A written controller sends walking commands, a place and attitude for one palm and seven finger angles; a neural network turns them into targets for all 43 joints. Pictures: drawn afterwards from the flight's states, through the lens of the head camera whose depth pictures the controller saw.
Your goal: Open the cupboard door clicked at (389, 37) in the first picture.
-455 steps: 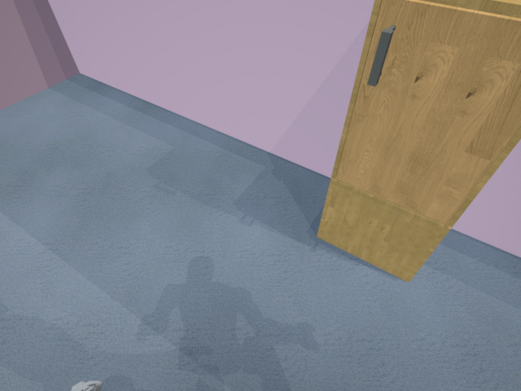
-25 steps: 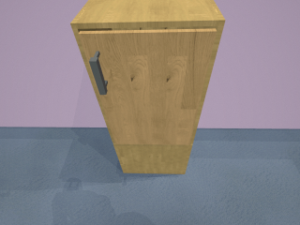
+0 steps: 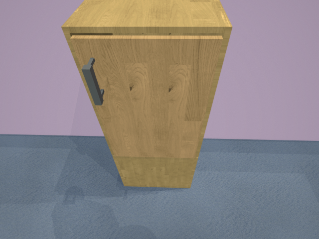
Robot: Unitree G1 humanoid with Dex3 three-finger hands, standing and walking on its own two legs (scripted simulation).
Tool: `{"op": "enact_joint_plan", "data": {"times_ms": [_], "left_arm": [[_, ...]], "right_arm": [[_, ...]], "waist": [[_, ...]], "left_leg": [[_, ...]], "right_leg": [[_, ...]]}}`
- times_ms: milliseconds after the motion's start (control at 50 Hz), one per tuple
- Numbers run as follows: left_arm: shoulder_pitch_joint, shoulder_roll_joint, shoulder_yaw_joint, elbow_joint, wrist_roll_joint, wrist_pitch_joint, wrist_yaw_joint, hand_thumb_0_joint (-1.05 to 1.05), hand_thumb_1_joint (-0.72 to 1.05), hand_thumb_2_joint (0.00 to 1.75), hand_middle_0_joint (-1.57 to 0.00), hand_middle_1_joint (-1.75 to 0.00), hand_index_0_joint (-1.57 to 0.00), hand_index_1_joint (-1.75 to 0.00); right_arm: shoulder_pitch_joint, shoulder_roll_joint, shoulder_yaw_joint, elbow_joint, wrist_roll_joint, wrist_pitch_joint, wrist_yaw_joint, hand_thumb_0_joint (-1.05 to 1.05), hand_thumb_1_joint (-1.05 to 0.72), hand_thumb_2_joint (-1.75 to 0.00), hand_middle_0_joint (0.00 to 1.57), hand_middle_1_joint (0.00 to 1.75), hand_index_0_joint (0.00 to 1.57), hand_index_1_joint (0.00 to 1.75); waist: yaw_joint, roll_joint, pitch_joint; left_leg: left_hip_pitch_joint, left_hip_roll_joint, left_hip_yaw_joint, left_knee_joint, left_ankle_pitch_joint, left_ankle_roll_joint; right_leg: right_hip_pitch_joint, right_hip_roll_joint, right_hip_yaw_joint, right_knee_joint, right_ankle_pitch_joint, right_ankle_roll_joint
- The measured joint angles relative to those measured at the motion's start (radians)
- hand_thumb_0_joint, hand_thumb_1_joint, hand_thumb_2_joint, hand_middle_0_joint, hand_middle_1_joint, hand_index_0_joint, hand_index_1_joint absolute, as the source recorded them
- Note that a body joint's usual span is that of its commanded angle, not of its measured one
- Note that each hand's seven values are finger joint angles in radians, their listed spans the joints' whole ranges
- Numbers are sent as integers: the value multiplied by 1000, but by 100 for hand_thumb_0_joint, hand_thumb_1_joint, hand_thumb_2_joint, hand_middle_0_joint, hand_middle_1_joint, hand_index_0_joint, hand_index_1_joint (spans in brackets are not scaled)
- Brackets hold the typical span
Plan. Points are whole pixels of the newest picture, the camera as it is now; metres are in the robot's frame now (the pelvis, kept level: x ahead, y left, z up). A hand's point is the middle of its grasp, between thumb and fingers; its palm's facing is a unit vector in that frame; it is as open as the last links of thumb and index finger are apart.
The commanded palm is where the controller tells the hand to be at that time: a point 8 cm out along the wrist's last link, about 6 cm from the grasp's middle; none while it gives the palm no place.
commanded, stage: come to a stop and stand still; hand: left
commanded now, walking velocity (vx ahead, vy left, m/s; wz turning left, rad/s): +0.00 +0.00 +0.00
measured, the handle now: (95, 82) +0.50 +0.22 +0.13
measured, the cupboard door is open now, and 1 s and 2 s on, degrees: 0 0 0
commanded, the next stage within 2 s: look again from close up in 0.10 s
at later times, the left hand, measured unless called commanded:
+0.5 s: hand out of the picture +0.00 +0.15 -0.17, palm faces +0.04 -0.98 -0.21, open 7.3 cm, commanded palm none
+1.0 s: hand (92, 231) +0.15 +0.18 -0.06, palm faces +0.25 -0.95 -0.18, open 7.4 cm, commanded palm +0.11 +0.22 -0.05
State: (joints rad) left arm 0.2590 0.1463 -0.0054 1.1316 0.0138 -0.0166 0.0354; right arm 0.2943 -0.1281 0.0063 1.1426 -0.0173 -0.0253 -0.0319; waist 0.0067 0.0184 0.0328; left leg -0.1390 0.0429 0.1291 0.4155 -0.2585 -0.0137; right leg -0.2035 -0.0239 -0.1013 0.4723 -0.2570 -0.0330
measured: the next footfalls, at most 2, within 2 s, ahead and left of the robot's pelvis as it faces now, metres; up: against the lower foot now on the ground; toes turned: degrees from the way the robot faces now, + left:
none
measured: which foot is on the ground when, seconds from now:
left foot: down 0.00-1.00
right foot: down 0.00-1.00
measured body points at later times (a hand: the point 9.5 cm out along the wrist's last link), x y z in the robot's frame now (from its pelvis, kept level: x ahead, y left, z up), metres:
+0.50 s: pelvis +0.01 -0.02 +0.00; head +0.03 -0.03 +0.45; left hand +0.00 +0.20 -0.15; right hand +0.01 -0.23 -0.17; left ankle -0.02 +0.12 -0.74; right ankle +0.00 -0.09 -0.74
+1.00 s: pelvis +0.00 -0.01 -0.01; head +0.01 -0.04 +0.44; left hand +0.14 +0.23 -0.04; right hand +0.08 -0.26 -0.15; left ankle -0.03 +0.13 -0.74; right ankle +0.00 -0.09 -0.74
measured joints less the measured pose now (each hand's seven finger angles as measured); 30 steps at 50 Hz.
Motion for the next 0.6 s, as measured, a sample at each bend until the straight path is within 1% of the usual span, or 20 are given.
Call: {"op": "enact_joint_plan", "data": {"times_ms": [240, 600], "left_arm": [[13, -8, 0, 8, 1, -1, -2, 1, 92, 90, -20, -30, -20, -30], [11, -3, 5, 3, 0, -6, -1, 1, 92, 90, -20, -30, -20, -30]], "right_arm": [[-16, -11, -3, 0, 0, 2, -4, 1, -91, -89, 20, 30, 20, 30], [-14, -5, -4, 6, -1, 5, -6, 1, -91, -89, 20, 30, 20, 30]], "waist": [[5, -5, 5], [6, -5, 8]], "left_leg": [[14, 15, -10, -11, -1, -17], [23, 30, -18, -20, -1, -32]], "right_leg": [[19, 16, -11, -15, -5, -15], [32, 32, -20, -29, -8, -29]]}}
